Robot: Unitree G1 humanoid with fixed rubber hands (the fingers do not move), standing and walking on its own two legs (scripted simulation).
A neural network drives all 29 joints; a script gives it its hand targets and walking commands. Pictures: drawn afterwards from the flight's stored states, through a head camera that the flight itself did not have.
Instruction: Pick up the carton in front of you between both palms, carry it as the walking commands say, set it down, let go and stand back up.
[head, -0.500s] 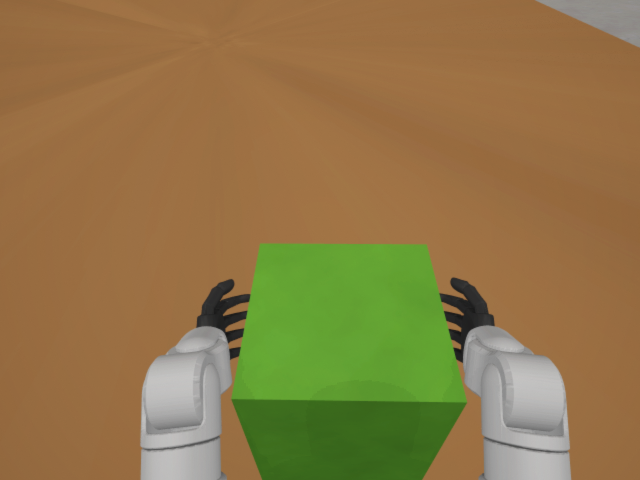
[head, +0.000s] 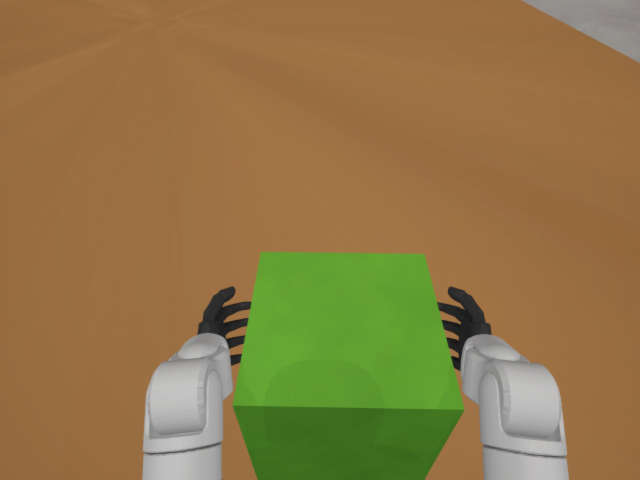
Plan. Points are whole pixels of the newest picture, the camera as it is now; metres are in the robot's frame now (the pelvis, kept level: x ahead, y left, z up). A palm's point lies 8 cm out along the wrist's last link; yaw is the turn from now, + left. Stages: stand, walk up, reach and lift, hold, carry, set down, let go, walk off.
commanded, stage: carry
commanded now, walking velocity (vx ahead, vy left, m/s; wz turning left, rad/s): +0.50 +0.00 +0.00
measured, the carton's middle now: (340, 374) +0.27 -0.01 -0.01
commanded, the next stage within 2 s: none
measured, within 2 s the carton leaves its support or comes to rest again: neither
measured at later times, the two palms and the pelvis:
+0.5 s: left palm (246, 203) +0.50 +0.13 +0.08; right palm (433, 200) +0.52 -0.16 +0.08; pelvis +0.24 -0.03 -0.01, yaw +2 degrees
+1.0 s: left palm (239, 187) +0.56 +0.15 +0.07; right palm (417, 184) +0.56 -0.15 +0.07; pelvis +0.29 -0.01 -0.02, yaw +2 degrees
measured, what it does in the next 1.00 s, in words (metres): walks ahead: right foot, then left foot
